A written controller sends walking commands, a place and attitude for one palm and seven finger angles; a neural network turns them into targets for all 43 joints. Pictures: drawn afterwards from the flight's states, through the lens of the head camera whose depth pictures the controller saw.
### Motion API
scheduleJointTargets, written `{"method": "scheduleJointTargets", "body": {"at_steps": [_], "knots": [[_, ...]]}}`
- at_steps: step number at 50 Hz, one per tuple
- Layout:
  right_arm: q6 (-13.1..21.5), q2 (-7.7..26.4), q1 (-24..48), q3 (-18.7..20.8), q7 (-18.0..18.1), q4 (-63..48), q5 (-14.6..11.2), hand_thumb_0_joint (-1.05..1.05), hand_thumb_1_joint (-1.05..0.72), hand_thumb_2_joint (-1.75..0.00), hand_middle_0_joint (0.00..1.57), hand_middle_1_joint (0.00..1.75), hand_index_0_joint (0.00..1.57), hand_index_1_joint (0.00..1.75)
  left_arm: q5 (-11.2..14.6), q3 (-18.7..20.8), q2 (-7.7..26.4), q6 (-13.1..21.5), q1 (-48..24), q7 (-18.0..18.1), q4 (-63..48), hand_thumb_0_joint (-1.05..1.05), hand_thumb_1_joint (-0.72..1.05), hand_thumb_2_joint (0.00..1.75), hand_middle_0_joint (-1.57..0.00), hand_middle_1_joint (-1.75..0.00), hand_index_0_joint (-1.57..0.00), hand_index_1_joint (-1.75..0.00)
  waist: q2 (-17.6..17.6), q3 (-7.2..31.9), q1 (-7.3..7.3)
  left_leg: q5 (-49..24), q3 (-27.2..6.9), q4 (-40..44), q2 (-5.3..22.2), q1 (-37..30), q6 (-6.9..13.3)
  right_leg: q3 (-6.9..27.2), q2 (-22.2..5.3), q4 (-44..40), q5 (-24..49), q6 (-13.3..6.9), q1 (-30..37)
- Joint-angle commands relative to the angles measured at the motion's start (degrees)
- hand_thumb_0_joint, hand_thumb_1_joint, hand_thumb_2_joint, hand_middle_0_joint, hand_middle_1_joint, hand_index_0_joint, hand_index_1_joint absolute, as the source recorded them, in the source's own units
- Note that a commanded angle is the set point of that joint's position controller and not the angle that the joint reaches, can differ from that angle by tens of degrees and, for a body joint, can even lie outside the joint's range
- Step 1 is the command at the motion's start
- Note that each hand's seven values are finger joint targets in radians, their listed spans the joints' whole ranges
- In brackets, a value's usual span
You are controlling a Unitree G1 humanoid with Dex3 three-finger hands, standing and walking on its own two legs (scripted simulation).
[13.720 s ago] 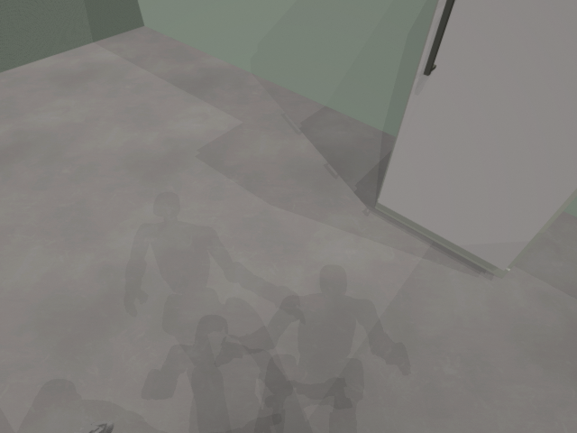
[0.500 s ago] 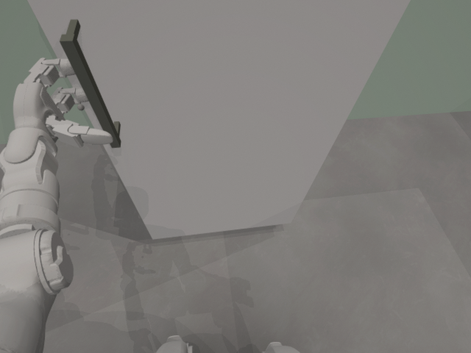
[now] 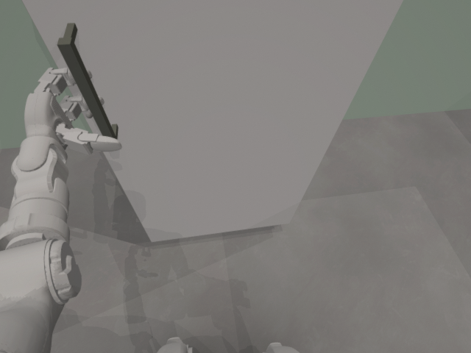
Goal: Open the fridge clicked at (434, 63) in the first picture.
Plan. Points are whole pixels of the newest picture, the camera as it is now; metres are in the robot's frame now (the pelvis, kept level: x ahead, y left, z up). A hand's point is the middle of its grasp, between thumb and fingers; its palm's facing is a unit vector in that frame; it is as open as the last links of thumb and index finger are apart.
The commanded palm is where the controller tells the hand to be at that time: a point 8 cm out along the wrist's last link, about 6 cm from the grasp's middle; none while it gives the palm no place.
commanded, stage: slide the fingers in behind the handle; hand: left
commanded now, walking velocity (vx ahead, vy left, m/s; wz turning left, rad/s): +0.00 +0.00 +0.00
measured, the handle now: (95, 96) +0.53 +0.22 +0.12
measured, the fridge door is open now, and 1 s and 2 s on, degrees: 0 0 0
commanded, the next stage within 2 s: grip the handle and tug to test in 1.32 s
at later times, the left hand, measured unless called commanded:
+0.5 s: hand (99, 114) +0.48 +0.20 +0.12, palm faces +0.10 -0.99 +0.02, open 14.0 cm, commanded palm +0.45 +0.25 +0.12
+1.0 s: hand (111, 112) +0.48 +0.19 +0.12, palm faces +0.11 -0.99 +0.01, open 14.0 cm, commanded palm +0.45 +0.23 +0.12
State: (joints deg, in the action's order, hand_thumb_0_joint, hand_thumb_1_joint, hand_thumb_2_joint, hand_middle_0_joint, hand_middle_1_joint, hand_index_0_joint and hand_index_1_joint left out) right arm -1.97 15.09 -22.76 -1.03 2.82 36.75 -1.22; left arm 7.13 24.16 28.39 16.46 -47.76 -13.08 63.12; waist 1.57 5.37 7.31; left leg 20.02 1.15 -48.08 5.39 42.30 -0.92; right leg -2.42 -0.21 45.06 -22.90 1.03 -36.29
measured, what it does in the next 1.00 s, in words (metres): stands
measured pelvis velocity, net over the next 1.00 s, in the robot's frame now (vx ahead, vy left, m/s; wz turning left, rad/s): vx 0.00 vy -0.01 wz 0.01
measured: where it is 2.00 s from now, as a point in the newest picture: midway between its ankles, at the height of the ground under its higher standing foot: outside the picture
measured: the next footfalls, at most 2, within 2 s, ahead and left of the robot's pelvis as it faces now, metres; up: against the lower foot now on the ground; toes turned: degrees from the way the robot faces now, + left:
none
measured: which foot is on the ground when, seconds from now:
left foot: down 0.00-1.00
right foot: down 0.00-1.00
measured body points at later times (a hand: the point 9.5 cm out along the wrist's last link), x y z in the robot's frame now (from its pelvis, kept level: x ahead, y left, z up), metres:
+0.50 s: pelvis +0.01 +0.00 +0.00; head +0.08 +0.01 +0.45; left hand +0.47 +0.26 +0.12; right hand +0.06 -0.27 -0.11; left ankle +0.03 +0.13 -0.70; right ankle -0.01 -0.13 -0.70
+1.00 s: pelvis +0.00 -0.01 +0.00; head +0.08 +0.00 +0.45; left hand +0.47 +0.24 +0.12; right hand +0.04 -0.28 -0.12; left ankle +0.03 +0.13 -0.70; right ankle -0.01 -0.13 -0.70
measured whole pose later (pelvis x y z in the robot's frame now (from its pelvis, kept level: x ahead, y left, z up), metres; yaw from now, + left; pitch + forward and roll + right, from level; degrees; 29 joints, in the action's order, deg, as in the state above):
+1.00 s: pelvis +0.00 -0.01 +0.00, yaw +1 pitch +13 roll -2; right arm -2.1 15.0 -21.9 -0.1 2.2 37.8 -1.0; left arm 7.0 20.4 23.3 17.0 -47.5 -8.1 61.3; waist 1.8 5.3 6.4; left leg 19.8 0.9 -46.7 5.1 40.2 -1.5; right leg -2.6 -0.4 44.8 -23.4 0.5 -34.6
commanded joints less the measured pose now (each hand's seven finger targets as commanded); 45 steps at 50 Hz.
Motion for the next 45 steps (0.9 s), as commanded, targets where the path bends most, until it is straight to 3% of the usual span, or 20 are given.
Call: {"method": "scheduleJointTargets", "body": {"at_steps": [1,5,7,10,12,14,16,18,19,21,24,26,29,34,35,38,40,41,43,45], "knots": [[1.36,9.6,-5.45,3.52,0.55,-4.07,0.23,0.0,-0.9,-0.9,0.2,0.3,0.2,0.3,0.59,1.75,16.51,3.95,-25.46,0.78,-13.56,0.0,-0.5,0.3,-0.3,-1.2,-0.3,-1.2,4.2,21.73,-0.25,-14.93,-1.65,4.37,-3.64,-20.06,2.57,0.27,3.0,-5.44,18.17,-1.12,4.19],[1.49,9.38,-5.29,3.73,0.39,-3.87,0.22,0.0,-0.9,-0.9,0.2,0.3,0.2,0.3,1.01,-0.49,13.0,4.09,-26.01,0.63,-14.93,0.0,-0.5,0.3,-0.3,-1.2,-0.3,-1.2,5.41,22.38,0.11,-16.79,-2.01,4.21,-3.47,-22.7,2.34,-0.13,3.08,-5.27,18.74,-1.25,2.63],[1.42,9.61,-5.23,3.67,0.41,-3.66,0.19,0.0,-0.9,-0.9,0.2,0.3,0.2,0.3,1.16,-0.32,13.43,3.64,-26.24,0.73,-13.82,0.0,-0.5,0.3,-0.3,-1.2,-0.3,-1.2,4.68,20.64,0.18,-15.57,-2.13,4.4,-3.48,-21.42,2.27,-0.17,3.0,-5.44,17.91,-1.28,2.51],[1.59,9.3,-5.14,3.9,0.22,-3.57,0.3,0.0,-0.9,-0.9,0.2,0.3,0.2,0.3,1.09,-2.31,10.41,3.9,-27.22,1.14,-15.77,0.0,-0.5,0.3,-0.3,-1.2,-0.3,-1.2,5.66,22.57,0.42,-17.52,-2.45,4.06,-3.47,-23.97,2.21,-0.33,3.02,-5.07,18.67,-1.38,1.68],[1.51,9.27,-5.03,3.86,0.06,-3.45,0.3,0.0,-0.9,-0.9,0.2,0.3,0.2,0.3,1.39,-2.92,9.1,3.39,-25.8,1.38,-14.75,0.0,-0.5,0.3,-0.3,-1.2,-0.3,-1.2,4.32,21.61,0.48,-17.23,-2.32,4.12,-3.5,-23.42,2.21,-0.42,3.04,-5.39,18.65,-1.31,1.84],[1.48,9.32,-5.14,3.94,0.09,-3.38,0.45,0.0,-0.9,-0.9,0.2,0.3,0.2,0.3,1.26,-2.93,9.25,3.77,-27.44,1.71,-16.36,0.0,-0.5,0.3,-0.3,-1.2,-0.3,-1.2,3.9,22.23,0.6,-18.64,-2.59,3.86,-3.58,-23.77,2.35,-0.47,3.09,-4.95,19.84,-1.4,2.4],[1.56,9.18,-4.81,4.13,-0.12,-3.45,0.42,0.0,-0.9,-0.9,0.2,0.3,0.2,0.3,1.47,-1.65,9.88,3.88,-25.71,2.08,-17.46,0.0,-0.5,0.3,-0.3,-1.2,-0.3,-1.2,4.72,24.72,-0.42,-20.4,-2.24,3.62,-3.67,-25.01,2.2,-0.32,3.05,-4.75,21.85,-1.4,3.88],[1.3,9.1,-4.57,4.02,-0.15,-3.48,0.39,0.0,-0.9,-0.9,0.2,0.3,0.2,0.3,1.12,-1.82,10.23,3.94,-25.6,2.17,-18.13,0.0,-0.5,0.3,-0.3,-1.2,-0.3,-1.2,4.6,23.48,-0.44,-20.46,-2.04,3.74,-3.7,-23.76,2.23,-0.2,2.95,-4.77,22.57,-1.4,4.58],[1.34,8.91,-4.63,3.99,-0.26,-3.54,0.49,0.0,-0.9,-0.9,0.2,0.3,0.2,0.3,1.24,-2.97,8.53,4.03,-25.31,2.16,-18.31,0.0,-0.5,0.3,-0.3,-1.2,-0.3,-1.2,4.34,23.38,-0.19,-21.03,-2.06,3.59,-3.88,-24.14,2.39,-0.34,3.09,-4.7,22.98,-1.43,4.52],[1.17,9.05,-4.18,4.12,-0.26,-3.59,0.31,0.0,-0.9,-0.9,0.2,0.3,0.2,0.3,1.42,-1.05,10.21,3.74,-22.88,2.43,-17.93,0.0,-0.5,0.3,-0.3,-1.2,-0.3,-1.2,4.28,23.46,-1.16,-20.82,-1.87,3.87,-3.75,-23.76,2.22,-0.25,3.01,-4.8,23.16,-1.44,5.29],[1.04,8.85,-4.0,3.8,-0.23,-3.79,0.31,0.0,-0.9,-0.9,0.2,0.3,0.2,0.3,1.29,-2.58,8.59,3.21,-23.84,2.79,-17.41,0.0,-0.5,0.3,-0.3,-1.2,-0.3,-1.2,3.37,20.76,-0.58,-18.93,-1.7,4.29,-3.95,-22.11,2.38,-0.32,2.96,-5.16,22.23,-1.45,5.3],[1.11,8.61,-3.43,3.95,-0.35,-4.11,0.24,0.0,-0.9,-0.9,0.2,0.3,0.2,0.3,1.14,-3.06,7.37,3.24,-22.47,3.34,-17.69,0.0,-0.5,0.3,-0.3,-1.2,-0.3,-1.2,4.0,21.15,-1.04,-18.41,-1.65,4.57,-3.93,-22.88,2.2,-0.31,2.86,-5.41,21.43,-1.43,4.84],[1.13,8.93,-3.68,3.73,-0.15,-3.86,0.42,0.0,-0.9,-0.9,0.2,0.3,0.2,0.3,1.11,-1.73,8.9,3.28,-23.73,4.21,-16.19,0.0,-0.5,0.3,-0.3,-1.2,-0.3,-1.2,1.19,19.28,-0.73,-16.03,-1.56,4.84,-4.05,-20.36,2.48,-0.07,2.83,-5.77,20.29,-1.34,5.69],[1.26,8.75,-3.83,3.83,-0.07,-3.81,0.61,0.0,-0.9,-0.9,0.2,0.3,0.2,0.3,0.33,-1.31,9.77,4.35,-25.56,4.83,-16.7,0.0,-0.5,0.3,-0.3,-1.2,-0.3,-1.2,1.28,22.01,-0.57,-16.08,-1.23,4.49,-4.34,-20.28,2.7,0.67,2.63,-5.54,21.52,-1.06,7.11],[1.29,8.58,-3.57,3.82,-0.12,-3.7,0.42,0.0,-0.9,-0.9,0.2,0.3,0.2,0.3,0.15,-1.83,9.37,4.66,-25.52,4.76,-16.57,0.0,-0.5,0.3,-0.3,-1.2,-0.3,-1.2,3.02,22.25,-0.66,-16.21,-1.27,4.6,-4.24,-21.01,2.44,0.61,2.52,-5.45,21.22,-1.16,6.47],[1.46,8.41,-3.64,3.9,-0.31,-3.4,0.4,0.0,-0.9,-0.9,0.2,0.3,0.2,0.3,0.42,-4.46,5.75,4.4,-26.28,4.71,-15.05,0.0,-0.5,0.3,-0.3,-1.2,-0.3,-1.2,1.91,20.41,0.4,-14.56,-1.35,4.69,-4.09,-20.96,2.42,0.31,2.68,-6.0,19.47,-0.99,4.59],[1.46,8.81,-3.91,4.01,-0.15,-3.36,0.42,0.0,-0.9,-0.9,0.2,0.3,0.2,0.3,0.6,-2.16,8.32,4.49,-25.78,4.93,-15.08,0.0,-0.5,0.3,-0.3,-1.2,-0.3,-1.2,0.95,22.11,-0.39,-15.34,-1.31,4.71,-4.18,-20.34,2.54,0.56,2.63,-5.72,20.7,-1.04,6.46],[1.43,8.54,-3.71,3.91,-0.27,-3.58,0.4,0.0,-0.9,-0.9,0.2,0.3,0.2,0.3,0.62,-2.78,7.33,4.16,-24.76,4.9,-14.87,0.0,-0.5,0.3,-0.3,-1.2,-0.3,-1.2,2.43,22.13,-0.74,-15.64,-0.98,4.72,-4.36,-20.38,2.5,0.57,2.59,-5.73,21.1,-1.1,6.58],[1.41,8.59,-3.91,3.93,-0.33,-3.24,0.39,0.0,-0.9,-0.9,0.2,0.3,0.2,0.3,0.4,-3.64,6.72,3.88,-26.38,4.96,-14.09,0.0,-0.5,0.3,-0.3,-1.2,-0.3,-1.2,1.08,20.04,0.22,-13.96,-1.01,4.77,-4.28,-19.53,2.62,0.55,2.62,-6.28,19.82,-0.9,5.5],[1.32,8.76,-4.15,3.87,-0.17,-3.2,0.44,0.0,-0.9,-0.9,0.2,0.3,0.2,0.3,-0.01,-2.69,8.48,4.18,-26.34,5.03,-13.94,0.0,-0.5,0.3,-0.3,-1.2,-0.3,-1.2,1.08,21.01,-0.01,-13.78,-1.08,4.94,-4.34,-18.9,2.72,0.74,2.51,-6.07,19.89,-0.91,6.35]]}}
